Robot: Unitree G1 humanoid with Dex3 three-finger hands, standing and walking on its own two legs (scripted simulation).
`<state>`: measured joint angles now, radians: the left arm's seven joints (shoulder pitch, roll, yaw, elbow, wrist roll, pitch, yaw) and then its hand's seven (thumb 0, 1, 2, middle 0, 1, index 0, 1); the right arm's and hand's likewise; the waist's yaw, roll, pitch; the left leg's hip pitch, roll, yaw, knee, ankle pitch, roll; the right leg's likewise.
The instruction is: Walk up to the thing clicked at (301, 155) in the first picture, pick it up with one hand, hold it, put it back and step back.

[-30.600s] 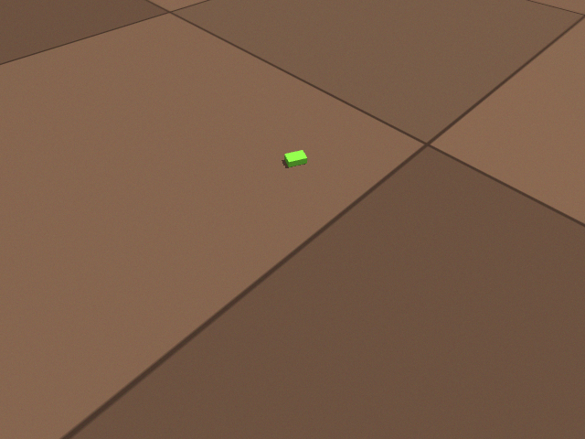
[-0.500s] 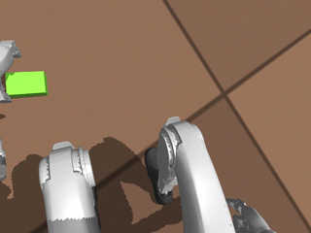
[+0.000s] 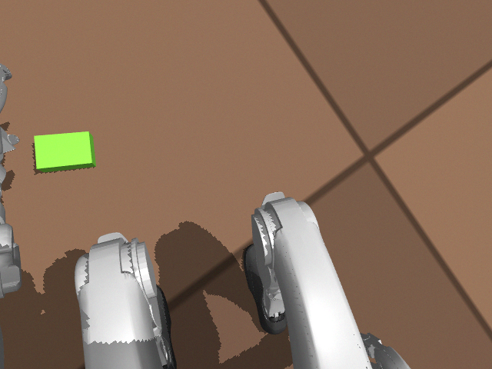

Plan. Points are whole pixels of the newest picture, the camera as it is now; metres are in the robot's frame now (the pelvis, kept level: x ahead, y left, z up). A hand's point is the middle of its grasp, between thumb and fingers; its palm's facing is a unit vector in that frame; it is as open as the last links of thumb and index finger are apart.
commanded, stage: home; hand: left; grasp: from above
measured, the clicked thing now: (66, 151) +0.51 +0.27 -0.33
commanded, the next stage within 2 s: none
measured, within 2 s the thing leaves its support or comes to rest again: neither
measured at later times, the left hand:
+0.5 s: hand out of the picture +0.31 +0.24 +0.07, palm faces -0.11 -0.83 -0.55, open 7.4 cm
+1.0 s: hand out of the picture +0.23 +0.20 +0.28, palm faces +0.21 -0.96 -0.21, open 7.4 cm
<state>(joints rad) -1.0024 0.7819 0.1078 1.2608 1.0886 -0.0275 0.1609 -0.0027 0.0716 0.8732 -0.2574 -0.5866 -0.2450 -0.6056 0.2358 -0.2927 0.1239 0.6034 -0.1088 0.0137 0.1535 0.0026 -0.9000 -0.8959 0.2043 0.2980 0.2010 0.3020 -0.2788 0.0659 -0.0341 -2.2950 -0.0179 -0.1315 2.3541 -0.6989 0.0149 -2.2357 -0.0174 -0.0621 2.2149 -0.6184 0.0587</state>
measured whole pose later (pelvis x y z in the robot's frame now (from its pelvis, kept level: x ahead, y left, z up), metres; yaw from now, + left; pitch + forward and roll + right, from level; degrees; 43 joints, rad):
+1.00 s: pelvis +0.06 +0.00 +0.34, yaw +8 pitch +14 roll -3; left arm 0.35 0.22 0.06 0.01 -0.06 0.43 0.07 0.01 0.90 0.90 -0.21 -0.30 -0.20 -0.30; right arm 0.30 -0.22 0.05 0.54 0.03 -0.15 -0.16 0.01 -0.91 -0.90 0.20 0.30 0.20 0.30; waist -0.07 0.04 -0.18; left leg -0.87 0.03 -0.07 1.14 -0.52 -0.01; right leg -0.84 -0.01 -0.05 1.05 -0.45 0.02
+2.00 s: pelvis +0.08 +0.00 +0.36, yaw +8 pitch +9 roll -3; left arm 0.50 0.22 0.03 -0.12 -0.05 0.46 0.02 0.01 0.90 0.90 -0.20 -0.30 -0.20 -0.30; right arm 0.29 -0.22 0.04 0.55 0.00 -0.26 -0.19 0.02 -0.91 -0.90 0.20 0.30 0.20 0.30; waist -0.03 0.04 -0.16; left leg -0.67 0.02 -0.06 1.00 -0.49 -0.01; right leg -0.65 -0.01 -0.05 0.92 -0.43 0.02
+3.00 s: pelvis +0.08 +0.00 +0.36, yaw +9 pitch +10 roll -3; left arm 0.51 0.23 0.03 -0.15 -0.05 0.46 0.02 0.01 0.90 0.90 -0.20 -0.30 -0.20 -0.30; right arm 0.29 -0.22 0.04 0.54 0.00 -0.24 -0.18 0.02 -0.91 -0.90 0.20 0.30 0.20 0.30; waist -0.03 0.04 -0.16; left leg -0.69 0.02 -0.06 1.02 -0.51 -0.01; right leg -0.66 -0.01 -0.05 0.94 -0.45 0.02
